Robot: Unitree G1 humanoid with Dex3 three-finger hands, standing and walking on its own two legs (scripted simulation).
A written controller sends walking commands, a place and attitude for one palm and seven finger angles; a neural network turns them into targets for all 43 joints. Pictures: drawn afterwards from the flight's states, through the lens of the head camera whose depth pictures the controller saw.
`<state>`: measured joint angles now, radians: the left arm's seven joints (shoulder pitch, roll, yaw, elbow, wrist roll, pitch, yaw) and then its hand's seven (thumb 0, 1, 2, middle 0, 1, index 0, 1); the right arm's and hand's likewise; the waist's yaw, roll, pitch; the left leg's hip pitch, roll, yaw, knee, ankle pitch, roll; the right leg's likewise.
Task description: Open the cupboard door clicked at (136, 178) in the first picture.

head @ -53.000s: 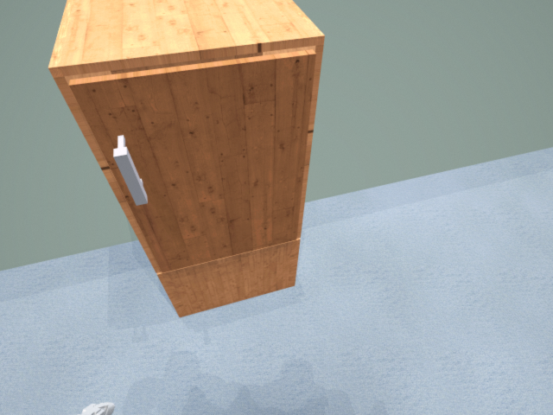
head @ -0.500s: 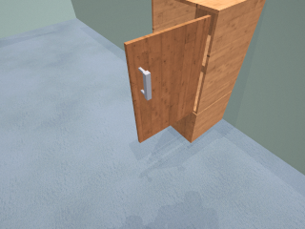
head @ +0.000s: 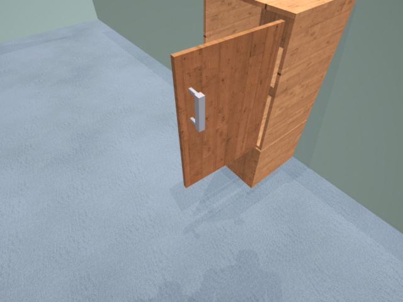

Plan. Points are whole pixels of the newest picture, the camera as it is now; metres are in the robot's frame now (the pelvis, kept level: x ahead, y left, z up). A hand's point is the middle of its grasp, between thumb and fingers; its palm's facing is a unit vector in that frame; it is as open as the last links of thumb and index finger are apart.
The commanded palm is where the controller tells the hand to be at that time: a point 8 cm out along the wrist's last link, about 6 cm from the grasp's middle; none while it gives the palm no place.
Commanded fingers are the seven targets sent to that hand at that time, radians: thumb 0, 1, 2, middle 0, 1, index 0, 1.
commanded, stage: look to check the result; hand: left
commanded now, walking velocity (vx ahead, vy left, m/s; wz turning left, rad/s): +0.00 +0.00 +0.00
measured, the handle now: (196, 109) +0.64 +0.06 +0.01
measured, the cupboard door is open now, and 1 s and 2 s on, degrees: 86 86 86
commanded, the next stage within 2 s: stand and wait in 0.42 s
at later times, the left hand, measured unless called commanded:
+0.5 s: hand out of the picture +0.01 +0.17 -0.17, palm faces +0.06 -0.98 -0.19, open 7.3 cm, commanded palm none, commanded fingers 0.00 0.90 0.90 -0.20 -0.30 -0.20 -0.30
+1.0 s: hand out of the picture +0.03 +0.17 -0.17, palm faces +0.05 -0.98 -0.21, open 7.3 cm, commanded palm none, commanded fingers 0.00 0.90 0.90 -0.20 -0.30 -0.20 -0.30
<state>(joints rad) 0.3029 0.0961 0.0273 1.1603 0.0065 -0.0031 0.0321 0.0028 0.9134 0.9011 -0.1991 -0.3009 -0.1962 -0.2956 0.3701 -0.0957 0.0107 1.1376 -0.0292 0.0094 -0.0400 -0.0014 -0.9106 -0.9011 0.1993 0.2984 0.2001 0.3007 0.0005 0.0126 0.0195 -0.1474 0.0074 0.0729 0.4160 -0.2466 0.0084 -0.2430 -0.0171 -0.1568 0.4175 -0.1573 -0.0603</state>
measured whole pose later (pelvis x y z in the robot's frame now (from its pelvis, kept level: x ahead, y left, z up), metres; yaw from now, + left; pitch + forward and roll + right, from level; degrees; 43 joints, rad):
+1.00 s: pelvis +0.03 -0.01 +0.00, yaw +0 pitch -1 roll +0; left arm 0.26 0.14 0.02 1.15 0.01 -0.02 0.03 0.01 0.92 0.90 -0.20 -0.30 -0.20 -0.30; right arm 0.28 -0.14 0.02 1.15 -0.02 0.00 -0.04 0.00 -0.91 -0.90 0.20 0.30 0.20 0.30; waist 0.00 0.03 0.04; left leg -0.08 0.02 0.07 0.36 -0.26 -0.01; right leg -0.19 0.00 -0.16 0.39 -0.18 -0.06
